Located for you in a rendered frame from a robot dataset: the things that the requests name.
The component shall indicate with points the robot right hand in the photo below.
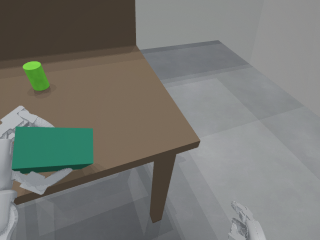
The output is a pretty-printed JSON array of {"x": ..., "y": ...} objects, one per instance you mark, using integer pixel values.
[{"x": 252, "y": 229}]

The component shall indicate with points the robot left forearm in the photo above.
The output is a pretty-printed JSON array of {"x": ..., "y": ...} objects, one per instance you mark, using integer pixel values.
[{"x": 9, "y": 213}]

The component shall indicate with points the robot left hand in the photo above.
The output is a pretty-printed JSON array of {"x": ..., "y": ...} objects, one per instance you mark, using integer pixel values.
[{"x": 34, "y": 182}]

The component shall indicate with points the sponge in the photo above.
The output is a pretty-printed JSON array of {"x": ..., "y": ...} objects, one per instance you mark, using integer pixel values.
[{"x": 50, "y": 149}]

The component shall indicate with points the table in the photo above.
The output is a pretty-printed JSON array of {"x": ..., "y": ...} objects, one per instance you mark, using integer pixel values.
[{"x": 98, "y": 79}]

